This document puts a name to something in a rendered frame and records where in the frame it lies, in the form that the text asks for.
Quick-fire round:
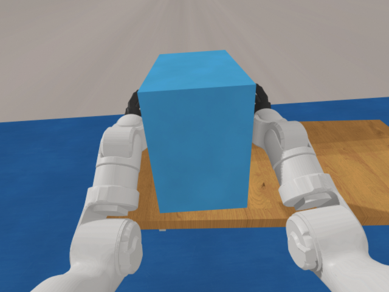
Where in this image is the left robot forearm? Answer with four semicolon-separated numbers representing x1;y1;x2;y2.
69;114;147;265

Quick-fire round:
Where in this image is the table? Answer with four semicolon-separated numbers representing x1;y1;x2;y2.
106;120;389;231

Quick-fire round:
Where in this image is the robot right upper arm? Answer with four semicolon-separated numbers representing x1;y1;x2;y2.
286;204;389;292

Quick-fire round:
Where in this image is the robot left hand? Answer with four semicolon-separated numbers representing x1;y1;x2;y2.
125;90;141;116

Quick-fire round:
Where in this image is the carton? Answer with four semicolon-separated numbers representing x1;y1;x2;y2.
137;50;256;213

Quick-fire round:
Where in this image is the robot right hand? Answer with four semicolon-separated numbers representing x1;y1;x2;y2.
254;84;271;114

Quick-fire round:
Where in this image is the right robot forearm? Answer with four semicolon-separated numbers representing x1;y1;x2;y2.
252;108;368;246

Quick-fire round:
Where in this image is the robot left upper arm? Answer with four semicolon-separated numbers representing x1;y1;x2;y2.
31;218;143;292

